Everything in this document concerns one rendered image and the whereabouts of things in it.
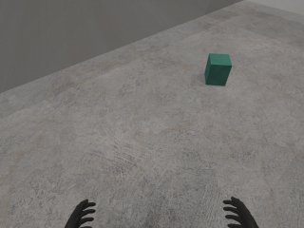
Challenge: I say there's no carton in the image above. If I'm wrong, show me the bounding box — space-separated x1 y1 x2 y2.
204 53 232 86

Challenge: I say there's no left robot hand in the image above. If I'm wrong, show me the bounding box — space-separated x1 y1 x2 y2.
65 199 96 228

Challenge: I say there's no right robot hand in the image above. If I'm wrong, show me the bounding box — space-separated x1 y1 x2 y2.
223 197 258 228

